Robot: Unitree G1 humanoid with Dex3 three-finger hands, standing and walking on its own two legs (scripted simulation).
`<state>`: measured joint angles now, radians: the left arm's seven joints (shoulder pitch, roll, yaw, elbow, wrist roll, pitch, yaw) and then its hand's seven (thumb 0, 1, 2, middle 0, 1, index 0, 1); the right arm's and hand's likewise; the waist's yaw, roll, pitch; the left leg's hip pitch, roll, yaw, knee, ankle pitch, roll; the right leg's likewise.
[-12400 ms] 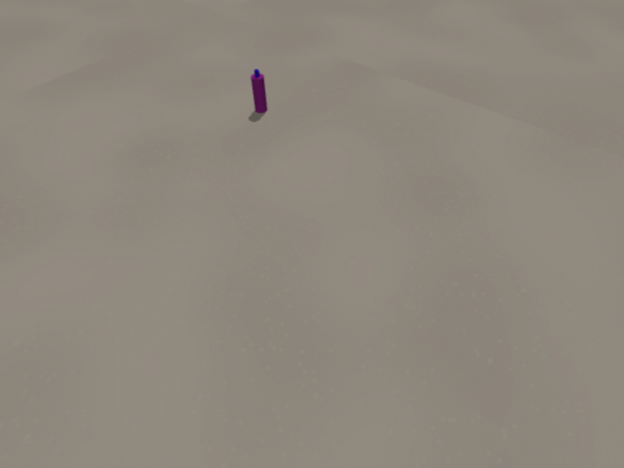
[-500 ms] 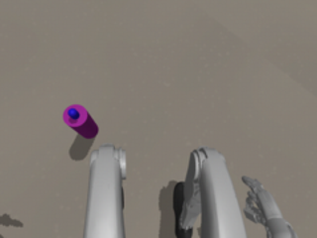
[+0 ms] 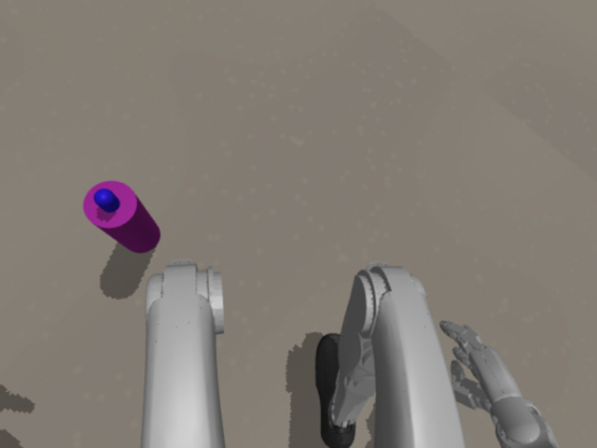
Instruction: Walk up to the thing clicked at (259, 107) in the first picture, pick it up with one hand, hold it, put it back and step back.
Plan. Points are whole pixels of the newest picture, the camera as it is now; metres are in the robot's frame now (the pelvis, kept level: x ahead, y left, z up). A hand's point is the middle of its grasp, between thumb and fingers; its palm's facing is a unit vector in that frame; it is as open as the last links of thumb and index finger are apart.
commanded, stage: approach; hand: left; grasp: from the side
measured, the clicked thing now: (125, 219) +0.41 +0.28 -0.24
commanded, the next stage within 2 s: close in in 0.24 s
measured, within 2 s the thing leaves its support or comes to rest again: neither
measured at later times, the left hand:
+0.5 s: hand (74, 237) +0.37 +0.34 -0.21, palm faces +0.22 -0.97 +0.07, open 17.7 cm
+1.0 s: hand (109, 237) +0.37 +0.29 -0.22, palm faces +0.27 -0.96 +0.04, open 17.7 cm
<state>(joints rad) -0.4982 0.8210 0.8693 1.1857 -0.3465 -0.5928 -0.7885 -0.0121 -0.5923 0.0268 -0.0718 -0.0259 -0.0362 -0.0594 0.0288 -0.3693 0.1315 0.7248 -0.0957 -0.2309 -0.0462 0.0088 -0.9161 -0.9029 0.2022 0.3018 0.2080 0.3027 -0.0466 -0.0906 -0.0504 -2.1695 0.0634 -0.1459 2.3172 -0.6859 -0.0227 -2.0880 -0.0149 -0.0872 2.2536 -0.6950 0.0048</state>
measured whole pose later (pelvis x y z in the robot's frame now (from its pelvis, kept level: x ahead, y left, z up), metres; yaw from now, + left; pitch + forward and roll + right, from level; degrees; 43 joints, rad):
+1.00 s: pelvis -0.02 +0.02 -0.09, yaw -7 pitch +13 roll -14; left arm -0.45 0.66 0.60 1.24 -0.23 -1.04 -0.27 -0.02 -0.61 0.02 -0.06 -0.07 -0.06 -0.06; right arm -0.14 -0.36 0.38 0.62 -0.29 -0.06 0.11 0.00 -0.93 -0.90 0.20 0.30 0.21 0.30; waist -0.15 -0.22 0.20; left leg -2.24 0.05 -0.33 2.66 -0.69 -0.02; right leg -2.09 0.05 -0.20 2.47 -0.63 0.05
